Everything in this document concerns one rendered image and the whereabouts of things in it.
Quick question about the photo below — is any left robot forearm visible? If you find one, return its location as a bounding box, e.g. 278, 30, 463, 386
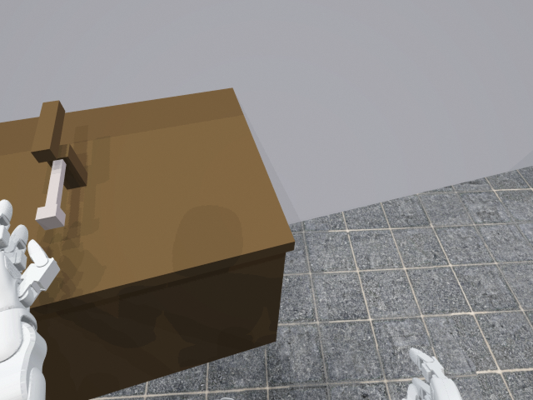
0, 308, 47, 400

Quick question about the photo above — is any robot left hand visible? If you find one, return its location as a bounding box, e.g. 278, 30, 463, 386
0, 199, 60, 312

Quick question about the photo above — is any tap lever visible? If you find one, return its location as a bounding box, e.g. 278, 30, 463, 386
35, 159, 67, 230

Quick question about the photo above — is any counter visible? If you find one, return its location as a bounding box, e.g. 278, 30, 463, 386
0, 87, 295, 400

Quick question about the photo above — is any robot right hand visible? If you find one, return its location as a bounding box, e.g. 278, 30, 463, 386
402, 347, 462, 400

